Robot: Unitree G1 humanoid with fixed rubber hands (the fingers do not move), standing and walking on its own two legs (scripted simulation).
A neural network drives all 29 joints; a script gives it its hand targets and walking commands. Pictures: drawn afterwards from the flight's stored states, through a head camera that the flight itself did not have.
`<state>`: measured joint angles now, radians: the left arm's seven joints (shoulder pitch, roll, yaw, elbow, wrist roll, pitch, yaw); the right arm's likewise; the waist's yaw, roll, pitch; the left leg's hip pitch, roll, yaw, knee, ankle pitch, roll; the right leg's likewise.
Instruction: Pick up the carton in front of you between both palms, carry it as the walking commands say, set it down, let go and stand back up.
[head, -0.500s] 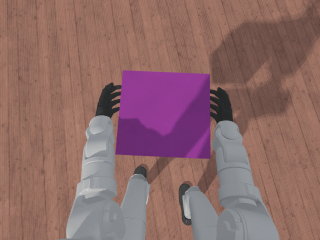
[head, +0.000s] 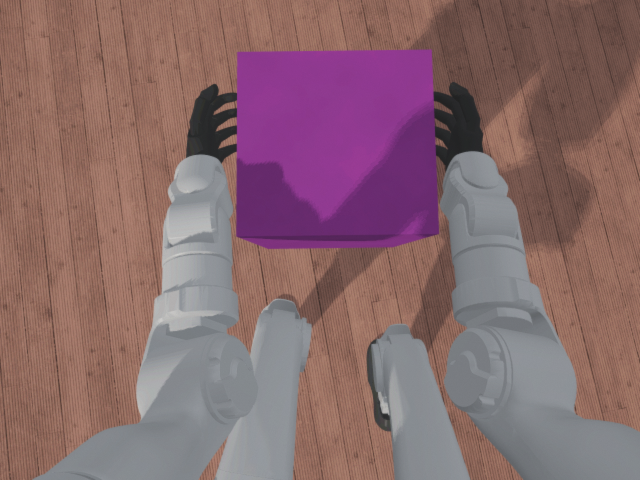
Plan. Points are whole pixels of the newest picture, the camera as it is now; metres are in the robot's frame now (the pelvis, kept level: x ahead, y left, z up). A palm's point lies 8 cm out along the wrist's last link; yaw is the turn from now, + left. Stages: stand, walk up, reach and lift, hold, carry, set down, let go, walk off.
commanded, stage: set down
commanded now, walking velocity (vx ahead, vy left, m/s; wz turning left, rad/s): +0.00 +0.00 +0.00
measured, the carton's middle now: (332, 171) +0.46 +0.07 -0.16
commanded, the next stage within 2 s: none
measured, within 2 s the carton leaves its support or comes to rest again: rests again in 2.00 s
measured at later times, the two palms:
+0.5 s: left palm (226, 172) +0.46 +0.23 -0.24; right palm (414, 161) +0.52 -0.07 -0.24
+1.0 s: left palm (236, 179) +0.48 +0.23 -0.34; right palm (396, 166) +0.55 -0.06 -0.35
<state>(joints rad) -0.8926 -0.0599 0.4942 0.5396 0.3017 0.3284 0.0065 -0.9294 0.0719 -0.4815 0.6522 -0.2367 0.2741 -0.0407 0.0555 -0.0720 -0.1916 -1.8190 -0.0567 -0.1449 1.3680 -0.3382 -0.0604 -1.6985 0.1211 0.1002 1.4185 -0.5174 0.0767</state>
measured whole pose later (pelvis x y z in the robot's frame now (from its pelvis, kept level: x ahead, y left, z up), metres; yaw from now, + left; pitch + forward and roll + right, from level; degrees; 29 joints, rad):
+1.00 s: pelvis -0.02 -0.01 -0.18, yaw -2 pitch +45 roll +0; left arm -1.29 0.16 0.53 0.77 0.12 0.25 0.04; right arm -1.49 -0.20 -0.13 1.01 -0.01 0.23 -0.17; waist 0.16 -0.06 0.22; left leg -2.30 -0.03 -0.11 2.01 -0.49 -0.11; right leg -2.22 0.23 0.11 2.10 -0.67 0.11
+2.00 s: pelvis -0.03 -0.02 -0.20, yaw -1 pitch +39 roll +2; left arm -1.42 0.25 0.60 1.06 0.15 0.11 -0.05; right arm -1.57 -0.26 -0.12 1.12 -0.08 0.15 -0.05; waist 0.15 -0.03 0.37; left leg -2.27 0.01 -0.07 2.07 -0.48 -0.10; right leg -2.21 0.16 0.07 2.19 -0.66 0.06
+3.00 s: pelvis -0.01 -0.01 -0.06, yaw +0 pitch +48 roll -1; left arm -1.14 0.27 0.39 0.77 -0.08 0.22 0.04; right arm -1.32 -0.32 -0.13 0.88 0.01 0.28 -0.08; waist 0.15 -0.05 -0.01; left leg -2.01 0.00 -0.05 1.56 -0.39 -0.04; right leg -1.92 0.07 0.06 1.65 -0.56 0.04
